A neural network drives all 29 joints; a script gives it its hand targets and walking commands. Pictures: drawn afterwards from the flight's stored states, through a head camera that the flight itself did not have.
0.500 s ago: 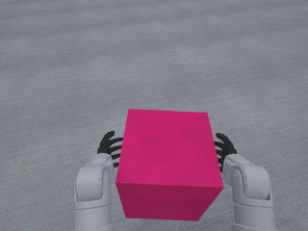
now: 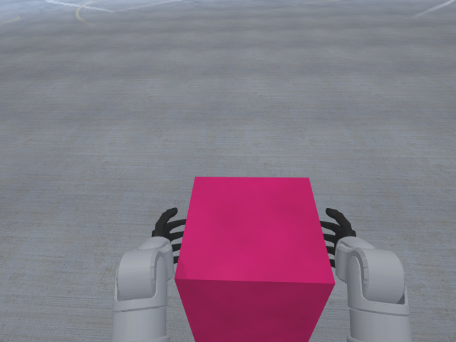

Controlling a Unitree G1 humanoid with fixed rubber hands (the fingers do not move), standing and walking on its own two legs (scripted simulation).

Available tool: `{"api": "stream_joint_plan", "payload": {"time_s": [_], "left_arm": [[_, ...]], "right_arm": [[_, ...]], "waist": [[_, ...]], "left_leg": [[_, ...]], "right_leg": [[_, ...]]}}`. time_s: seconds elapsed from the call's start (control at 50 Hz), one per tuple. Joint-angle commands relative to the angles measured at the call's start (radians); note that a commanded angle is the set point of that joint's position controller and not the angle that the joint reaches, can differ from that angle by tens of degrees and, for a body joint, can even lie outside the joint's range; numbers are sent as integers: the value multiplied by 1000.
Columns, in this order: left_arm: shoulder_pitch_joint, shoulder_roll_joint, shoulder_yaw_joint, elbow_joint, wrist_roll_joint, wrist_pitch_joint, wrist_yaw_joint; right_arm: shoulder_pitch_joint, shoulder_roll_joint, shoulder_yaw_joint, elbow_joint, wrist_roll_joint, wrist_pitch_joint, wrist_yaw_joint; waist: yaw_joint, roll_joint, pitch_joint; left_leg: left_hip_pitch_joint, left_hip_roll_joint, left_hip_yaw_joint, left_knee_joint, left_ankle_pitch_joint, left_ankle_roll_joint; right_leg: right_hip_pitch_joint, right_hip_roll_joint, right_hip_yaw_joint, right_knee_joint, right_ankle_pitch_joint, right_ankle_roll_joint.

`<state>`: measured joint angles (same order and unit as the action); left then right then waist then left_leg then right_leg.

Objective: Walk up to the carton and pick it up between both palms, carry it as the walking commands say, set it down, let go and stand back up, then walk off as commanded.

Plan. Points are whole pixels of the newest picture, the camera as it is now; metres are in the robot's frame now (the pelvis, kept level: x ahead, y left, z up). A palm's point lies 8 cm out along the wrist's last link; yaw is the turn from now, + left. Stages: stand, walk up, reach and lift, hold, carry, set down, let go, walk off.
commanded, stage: carry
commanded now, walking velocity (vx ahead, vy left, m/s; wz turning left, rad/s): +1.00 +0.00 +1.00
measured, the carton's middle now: (250, 262) +0.28 -0.02 +0.02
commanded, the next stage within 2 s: none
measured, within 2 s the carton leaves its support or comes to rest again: neither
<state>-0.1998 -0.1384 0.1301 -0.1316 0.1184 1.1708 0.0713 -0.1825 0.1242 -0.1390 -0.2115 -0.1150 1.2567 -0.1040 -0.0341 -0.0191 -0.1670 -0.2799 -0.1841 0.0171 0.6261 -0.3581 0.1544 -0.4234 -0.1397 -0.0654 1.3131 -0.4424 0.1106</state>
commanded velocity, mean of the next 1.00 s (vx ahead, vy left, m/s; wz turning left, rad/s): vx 0.16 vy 0.00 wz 0.16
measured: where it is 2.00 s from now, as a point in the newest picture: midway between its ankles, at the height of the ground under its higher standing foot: (168, 279)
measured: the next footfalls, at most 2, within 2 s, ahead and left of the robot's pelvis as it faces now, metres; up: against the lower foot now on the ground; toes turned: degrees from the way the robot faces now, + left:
right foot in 0.16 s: +0.30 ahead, -0.15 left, +0.00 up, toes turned +6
left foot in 0.48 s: +0.51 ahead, +0.19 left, +0.00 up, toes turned +29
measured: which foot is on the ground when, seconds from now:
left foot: down 0.00-0.22, up 0.24-0.46, down 0.48-1.00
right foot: up 0.00-0.14, down 0.16-0.48, up 0.50-0.76, down 0.78-1.00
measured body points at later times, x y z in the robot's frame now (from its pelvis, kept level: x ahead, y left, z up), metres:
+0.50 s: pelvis +0.40 +0.08 +0.00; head +0.42 +0.08 +0.45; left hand +0.59 +0.35 +0.07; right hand +0.73 +0.08 +0.06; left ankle +0.48 +0.17 -0.72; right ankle +0.28 -0.16 -0.67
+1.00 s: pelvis +0.60 +0.18 +0.02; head +0.59 +0.17 +0.47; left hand +0.80 +0.44 +0.11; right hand +0.92 +0.16 +0.11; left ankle +0.48 +0.18 -0.70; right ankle +0.62 +0.05 -0.71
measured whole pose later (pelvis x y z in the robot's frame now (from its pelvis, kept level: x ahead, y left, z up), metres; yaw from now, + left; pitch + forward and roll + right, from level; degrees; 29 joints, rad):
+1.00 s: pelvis +0.60 +0.18 +0.02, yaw +24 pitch +9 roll -1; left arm -0.20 -0.14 0.12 -0.28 0.10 1.15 0.09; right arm -0.21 0.14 -0.15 -0.31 -0.10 1.20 -0.10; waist 0.02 0.03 -0.21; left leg -0.25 -0.07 0.10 0.49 -0.31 0.07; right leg -0.38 -0.07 -0.15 0.52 -0.23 0.00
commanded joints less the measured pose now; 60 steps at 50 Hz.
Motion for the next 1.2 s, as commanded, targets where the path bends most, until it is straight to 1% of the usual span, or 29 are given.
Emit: {"api": "stream_joint_plan", "payload": {"time_s": [0.0, 0.06, 0.12, 0.14, 0.16, 0.18, 0.2, 0.22, 0.26, 0.3, 0.36, 0.4, 0.42, 0.44, 0.46, 0.48, 0.54, 0.66, 0.7, 0.74, 0.78, 0.8, 0.82, 0.86, 0.96, 1.08, 1.12, 1.16, 1.18], "left_arm": [[-416, -996, -654, -11, -348, -2, -212], [-516, -989, -710, -110, -369, -23, -204], [-531, -986, -744, -172, -390, -27, -196], [-482, -981, -726, -130, -378, -20, -196], [-469, -980, -722, -123, -374, -23, -195], [-482, -956, -708, -116, -364, -23, -200], [-458, -945, -706, -68, -362, -14, -209], [-367, -935, -676, -66, -348, -23, -201], [-401, -980, -700, -109, -368, -31, -195], [-445, -961, -709, -184, -406, -27, -204], [-412, -921, -708, -223, -409, -13, -210], [-398, -894, -702, -216, -432, -3, -230], [-474, -871, -703, -247, -449, -1, -235], [-475, -900, -730, -250, -454, 3, -239], [-500, -862, -746, -242, -466, 5, -238], [-477, -936, -770, -248, -458, -1, -242], [-407, -946, -735, -212, -442, 5, -243], [-413, -954, -741, -281, -440, -15, -230], [-367, -941, -724, -241, -421, -9, -232], [-370, -936, -726, -212, -420, 5, -238], [-354, -893, -713, -196, -397, 8, -240], [-364, -910, -717, -174, -406, 15, -243], [-363, -892, -701, -172, -390, 16, -244], [-355, -884, -691, -126, -389, 26, -250], [-373, -862, -692, -143, -375, 20, -234], [-460, -891, -732, -219, -402, 10, -220], [-418, -881, -726, -221, -394, 14, -218], [-417, -875, -723, -219, -396, 16, -216], [-406, -876, -722, -231, -393, 11, -215]], "right_arm": [[-657, 911, 734, -40, 465, -47, 300], [-583, 920, 703, -24, 437, -48, 302], [-532, 898, 687, -51, 428, -53, 312], [-512, 880, 677, -44, 412, -48, 304], [-551, 866, 681, -70, 417, -54, 301], [-590, 869, 700, -115, 421, -55, 297], [-576, 869, 725, -136, 424, -56, 288], [-591, 847, 716, -151, 448, -63, 289], [-577, 851, 689, -120, 457, -74, 291], [-573, 888, 717, -155, 464, -81, 270], [-519, 860, 719, -166, 426, -74, 250], [-475, 852, 711, -181, 386, -85, 223], [-489, 862, 710, -210, 383, -91, 217], [-508, 862, 714, -240, 389, -93, 218], [-538, 850, 725, -232, 401, -90, 218], [-567, 866, 736, -286, 409, -92, 224], [-483, 892, 728, -199, 406, -79, 235], [-508, 923, 764, -278, 432, -91, 244], [-515, 894, 770, -288, 418, -84, 242], [-471, 883, 761, -242, 401, -72, 244], [-426, 882, 770, -175, 392, -60, 245], [-494, 874, 781, -213, 406, -58, 245], [-467, 879, 771, -180, 408, -48, 246], [-477, 860, 770, -163, 398, -43, 242], [-453, 864, 758, -130, 414, -43, 251], [-491, 863, 744, -205, 429, -58, 253], [-480, 850, 745, -223, 429, -56, 251], [-445, 868, 745, -192, 431, -51, 251], [-453, 880, 747, -198, 435, -54, 252]], "waist": [[32, 96, -35], [20, 200, -91], [26, 247, -91], [44, 152, -159], [77, 35, -330], [81, -174, -411], [51, -315, -425], [72, -254, -378], [83, -91, -208], [74, -150, -66], [52, -258, -76], [17, -261, -222], [-24, -202, -325], [-37, -5, -354], [1, 261, -447], [15, 170, -432], [6, 96, -276], [13, 141, -270], [26, 103, -271], [37, 102, -298], [34, -58, -341], [25, -154, -328], [26, -198, -295], [27, -199, -297], [25, -68, -286], [12, 125, -304], [26, 59, -300], [40, -78, -283], [51, -182, -248]], "left_leg": [[-17, 264, -396, -319, 221, 70], [10, 238, -364, -307, 378, 66], [-37, 194, -377, -191, 801, 40], [-110, 168, -321, -57, 917, 15], [-251, 113, -212, 225, 900, -26], [-427, 58, -96, 502, 261, -88], [-619, 67, -12, 709, -179, -124], [-705, 115, -45, 804, -184, -143], [-760, 168, -21, 656, -137, -148], [-791, 206, 32, 360, -99, -142], [-320, 169, 116, -143, 179, -129], [21, 12, 286, -239, 465, -134], [266, 42, 207, -200, 548, -87], [538, 262, -45, -158, 1000, -6], [712, 521, -405, -106, 1436, 118], [644, 536, -385, -137, 1399, 94], [459, 476, -228, -194, 1192, 85], [330, 438, -115, -215, 1147, 66], [306, 378, -41, -159, 1100, -2], [175, 327, -14, -131, 881, -81], [21, 280, -4, -54, 473, -145], [-28, 261, 6, -69, 281, -161], [-72, 239, 11, -142, 191, -177], [-82, 251, -7, -156, 298, -169], [36, 282, -7, -105, 874, -193], [308, 324, -20, -20, 1617, -239], [195, 306, -8, 54, 1523, -251], [-126, 240, 47, 56, 981, -292], [-342, 188, 81, 53, 551, -312]], "right_leg": [[-106, -9, 62, -344, -150, 7], [39, 65, 3, -630, 92, 8], [262, 168, -97, -752, 187, -4], [466, 166, -123, -843, 228, -16], [796, 27, -19, -900, 259, -72], [981, -305, 319, -991, 149, -168], [1139, -481, 534, -868, 757, -251], [1062, -467, 512, -783, 1018, -315], [966, -363, 278, -812, 1156, -231], [883, -266, 108, -871, 1112, -116], [563, -159, -115, -869, 1077, -63], [476, -78, -235, -639, 1243, -39], [298, -58, -223, -451, 1127, -19], [-35, 5, -188, -260, 431, -1], [-208, 135, -130, -24, -149, 19], [-152, 96, -16, -9, -151, -18], [-162, 23, 34, -234, -84, -23], [37, 83, -56, -670, -2, -41], [150, 106, -119, -849, 243, -47], [351, 28, -84, -919, 526, -86], [571, -171, 79, -855, 1122, -160], [581, -211, 81, -817, 1346, -177], [596, -201, 64, -799, 1301, -197], [600, -164, 39, -788, 1243, -181], [484, -55, -62, -700, 1087, -124], [268, 94, -205, -807, 426, -57], [397, 92, -195, -860, 565, -68], [695, -29, -78, -764, 1139, -147], [842, -89, -16, -705, 1370, -199]]}}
